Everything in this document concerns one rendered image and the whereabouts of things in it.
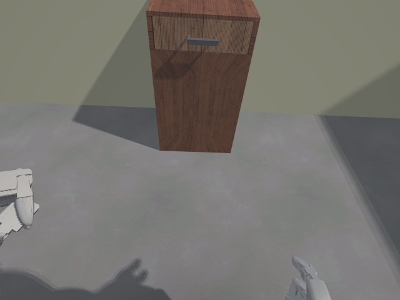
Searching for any handle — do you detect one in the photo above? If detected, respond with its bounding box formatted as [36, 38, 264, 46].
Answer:
[187, 35, 219, 46]

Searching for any robot left hand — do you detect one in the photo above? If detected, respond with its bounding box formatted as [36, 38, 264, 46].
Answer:
[0, 168, 39, 246]

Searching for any cabinet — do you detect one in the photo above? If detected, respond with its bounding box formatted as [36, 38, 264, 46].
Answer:
[146, 0, 260, 153]

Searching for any robot right hand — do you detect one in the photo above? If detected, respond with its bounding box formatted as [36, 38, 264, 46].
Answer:
[286, 256, 331, 300]

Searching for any drawer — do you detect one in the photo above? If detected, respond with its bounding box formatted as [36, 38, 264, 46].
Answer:
[152, 16, 254, 54]

